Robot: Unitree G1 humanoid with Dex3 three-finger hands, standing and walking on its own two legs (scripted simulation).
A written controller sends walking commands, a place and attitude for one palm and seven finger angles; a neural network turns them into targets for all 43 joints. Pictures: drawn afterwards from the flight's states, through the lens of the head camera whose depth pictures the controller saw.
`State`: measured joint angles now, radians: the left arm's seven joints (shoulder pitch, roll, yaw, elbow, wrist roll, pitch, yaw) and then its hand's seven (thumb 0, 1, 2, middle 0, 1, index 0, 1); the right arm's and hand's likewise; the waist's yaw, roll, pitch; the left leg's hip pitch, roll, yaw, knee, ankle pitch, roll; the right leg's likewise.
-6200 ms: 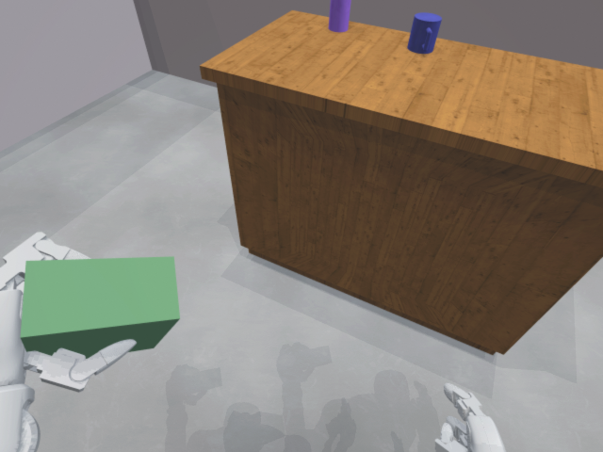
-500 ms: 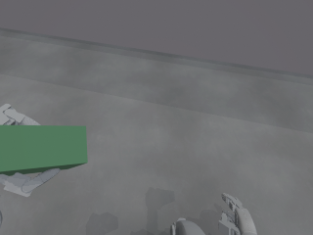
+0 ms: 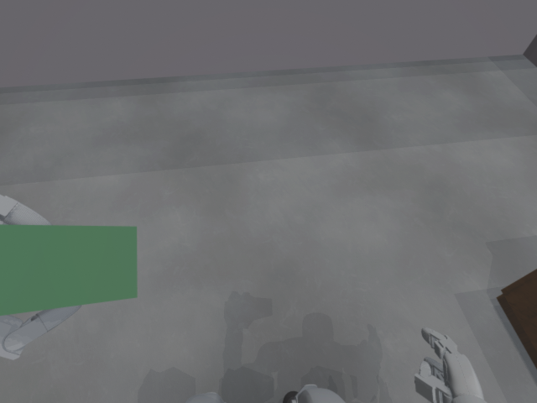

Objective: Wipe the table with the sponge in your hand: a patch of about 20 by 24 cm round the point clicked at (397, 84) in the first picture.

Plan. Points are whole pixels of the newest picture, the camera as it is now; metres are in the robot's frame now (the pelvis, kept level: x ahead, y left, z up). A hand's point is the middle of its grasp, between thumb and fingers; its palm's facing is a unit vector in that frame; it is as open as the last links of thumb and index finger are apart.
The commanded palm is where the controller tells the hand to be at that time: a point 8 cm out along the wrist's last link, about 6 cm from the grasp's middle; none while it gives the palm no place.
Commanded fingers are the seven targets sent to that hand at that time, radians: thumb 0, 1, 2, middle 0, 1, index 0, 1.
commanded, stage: turn to face it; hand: left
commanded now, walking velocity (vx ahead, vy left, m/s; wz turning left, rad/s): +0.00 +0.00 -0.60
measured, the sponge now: (68, 268) +0.22 +0.21 +0.18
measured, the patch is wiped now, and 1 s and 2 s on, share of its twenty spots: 0.00 0.00 0.00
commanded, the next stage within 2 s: none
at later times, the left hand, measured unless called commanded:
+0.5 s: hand (233, 294) +0.20 +0.05 +0.19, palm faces +0.07 -0.80 -0.60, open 10.1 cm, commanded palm +0.15 +0.12 +0.19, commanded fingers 0.00 0.10 1.30 -1.20 -1.60 -1.20 -1.60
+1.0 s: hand (363, 365) +0.15 -0.06 +0.18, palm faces -0.14 -0.85 -0.50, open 10.1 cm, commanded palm +0.11 +0.01 +0.19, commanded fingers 0.00 0.10 1.30 -1.20 -1.60 -1.20 -1.60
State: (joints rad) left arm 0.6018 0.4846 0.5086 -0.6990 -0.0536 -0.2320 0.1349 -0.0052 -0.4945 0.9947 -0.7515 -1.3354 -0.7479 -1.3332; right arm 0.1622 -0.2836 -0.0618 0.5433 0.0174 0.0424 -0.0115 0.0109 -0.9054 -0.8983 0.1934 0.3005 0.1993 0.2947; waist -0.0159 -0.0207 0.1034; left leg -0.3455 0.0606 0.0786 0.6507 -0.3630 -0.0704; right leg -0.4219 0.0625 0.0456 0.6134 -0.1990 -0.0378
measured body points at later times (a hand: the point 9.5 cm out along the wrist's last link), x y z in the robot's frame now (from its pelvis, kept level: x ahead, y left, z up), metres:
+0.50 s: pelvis -0.09 -0.10 +0.01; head -0.03 -0.16 +0.45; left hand +0.19 +0.09 +0.22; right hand +0.00 -0.36 -0.12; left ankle -0.05 +0.07 -0.62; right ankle -0.07 -0.15 -0.72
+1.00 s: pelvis -0.18 -0.13 +0.00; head -0.14 -0.17 +0.45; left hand +0.15 -0.01 +0.21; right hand -0.14 -0.43 -0.08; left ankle -0.13 +0.01 -0.73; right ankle -0.12 -0.18 -0.69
